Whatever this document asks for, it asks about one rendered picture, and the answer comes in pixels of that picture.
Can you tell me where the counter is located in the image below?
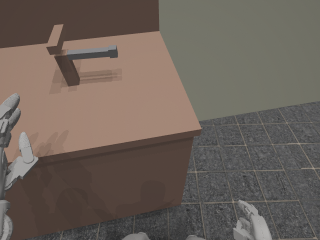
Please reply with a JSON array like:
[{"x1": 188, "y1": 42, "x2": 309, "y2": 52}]
[{"x1": 0, "y1": 0, "x2": 202, "y2": 240}]

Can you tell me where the left robot hand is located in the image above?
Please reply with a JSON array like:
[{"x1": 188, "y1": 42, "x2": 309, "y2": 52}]
[{"x1": 0, "y1": 93, "x2": 39, "y2": 200}]

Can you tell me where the robot left forearm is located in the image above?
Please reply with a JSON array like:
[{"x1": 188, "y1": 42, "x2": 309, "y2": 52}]
[{"x1": 0, "y1": 200, "x2": 14, "y2": 240}]

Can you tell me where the right robot hand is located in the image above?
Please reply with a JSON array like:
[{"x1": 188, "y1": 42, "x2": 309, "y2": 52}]
[{"x1": 233, "y1": 200, "x2": 272, "y2": 240}]

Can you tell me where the tap lever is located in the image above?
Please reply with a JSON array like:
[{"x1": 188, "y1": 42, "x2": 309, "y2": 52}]
[{"x1": 67, "y1": 45, "x2": 118, "y2": 60}]

